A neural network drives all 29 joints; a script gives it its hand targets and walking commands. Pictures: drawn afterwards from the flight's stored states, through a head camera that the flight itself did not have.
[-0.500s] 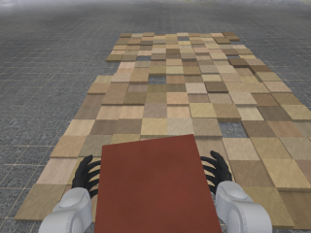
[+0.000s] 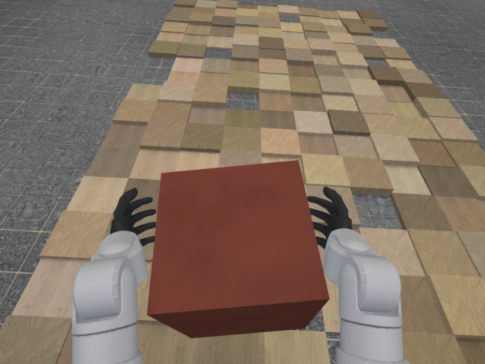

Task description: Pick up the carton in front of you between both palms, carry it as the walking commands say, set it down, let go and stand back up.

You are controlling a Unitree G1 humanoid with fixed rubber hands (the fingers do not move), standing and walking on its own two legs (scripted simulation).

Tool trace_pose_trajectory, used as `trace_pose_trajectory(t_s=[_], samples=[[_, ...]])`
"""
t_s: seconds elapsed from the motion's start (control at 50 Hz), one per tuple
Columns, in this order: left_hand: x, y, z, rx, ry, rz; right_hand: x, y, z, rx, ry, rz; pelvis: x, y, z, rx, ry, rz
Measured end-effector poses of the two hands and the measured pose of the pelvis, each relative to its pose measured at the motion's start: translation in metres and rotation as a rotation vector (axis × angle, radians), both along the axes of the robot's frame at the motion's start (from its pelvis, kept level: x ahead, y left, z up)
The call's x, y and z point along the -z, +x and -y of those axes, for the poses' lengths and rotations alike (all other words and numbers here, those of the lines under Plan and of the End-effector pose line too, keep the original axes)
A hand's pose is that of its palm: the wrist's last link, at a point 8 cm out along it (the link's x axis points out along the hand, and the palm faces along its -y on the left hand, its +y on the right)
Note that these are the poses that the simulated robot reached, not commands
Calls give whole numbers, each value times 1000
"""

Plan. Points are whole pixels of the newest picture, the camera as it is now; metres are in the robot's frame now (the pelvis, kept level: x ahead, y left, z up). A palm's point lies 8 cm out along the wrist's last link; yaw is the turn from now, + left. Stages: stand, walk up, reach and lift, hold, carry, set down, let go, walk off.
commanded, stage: carry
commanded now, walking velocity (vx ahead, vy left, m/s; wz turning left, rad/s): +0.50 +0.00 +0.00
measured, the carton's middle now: (239, 258) +0.31 -0.02 +0.02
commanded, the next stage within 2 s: none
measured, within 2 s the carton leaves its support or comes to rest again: neither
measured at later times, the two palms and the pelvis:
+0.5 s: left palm (149, 84) +0.64 +0.15 +0.14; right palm (290, 79) +0.67 -0.16 +0.14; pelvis +0.31 -0.03 +0.04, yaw +1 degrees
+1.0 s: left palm (168, 2) +0.99 +0.13 +0.19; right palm (281, 11) +0.96 -0.18 +0.19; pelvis +0.63 +0.00 +0.06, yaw +0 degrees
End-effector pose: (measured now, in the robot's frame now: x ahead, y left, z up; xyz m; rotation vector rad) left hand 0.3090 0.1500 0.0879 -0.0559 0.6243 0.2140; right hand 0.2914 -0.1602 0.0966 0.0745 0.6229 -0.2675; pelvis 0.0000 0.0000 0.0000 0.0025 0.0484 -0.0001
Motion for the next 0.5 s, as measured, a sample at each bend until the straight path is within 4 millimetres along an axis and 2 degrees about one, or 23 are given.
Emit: trace_pose_trajectory(t_s=[0.08,0.18,0.26,0.34,0.38,0.5], samples=[[-3,61,3,-12,-50,-33,-3,52,2,50,30,-40,-16,39,-6,11,-9,-19],[-19,133,8,-16,-49,6,-18,125,7,58,46,3,-27,95,-7,6,-16,-31],[-31,191,8,-34,-14,46,-27,190,9,35,52,45,-27,152,-1,-8,-15,-37],[-39,247,6,-83,-3,94,-29,263,8,-24,68,95,-14,214,14,-29,-13,-18],[-42,269,7,-89,-15,94,-29,297,7,-55,59,100,-14,240,19,-23,-16,-14],[-56,330,4,-113,-91,75,-43,380,-3,-83,122,78,-36,309,27,-24,7,-35]])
